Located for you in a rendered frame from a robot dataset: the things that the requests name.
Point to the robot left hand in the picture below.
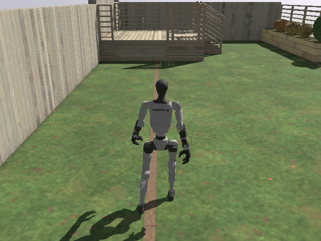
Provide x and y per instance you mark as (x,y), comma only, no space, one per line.
(138,138)

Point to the left robot forearm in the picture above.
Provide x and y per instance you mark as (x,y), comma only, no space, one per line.
(136,130)

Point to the humanoid robot torso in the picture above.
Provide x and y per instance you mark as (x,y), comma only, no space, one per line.
(160,122)

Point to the humanoid robot head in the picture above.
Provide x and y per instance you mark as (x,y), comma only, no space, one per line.
(161,87)

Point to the right robot forearm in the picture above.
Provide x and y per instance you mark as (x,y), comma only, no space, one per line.
(184,139)

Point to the robot right hand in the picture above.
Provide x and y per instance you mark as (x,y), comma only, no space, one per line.
(188,155)

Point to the right robot upper arm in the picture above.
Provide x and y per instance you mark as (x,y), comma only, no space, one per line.
(179,115)

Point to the left robot upper arm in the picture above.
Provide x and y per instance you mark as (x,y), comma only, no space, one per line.
(142,113)

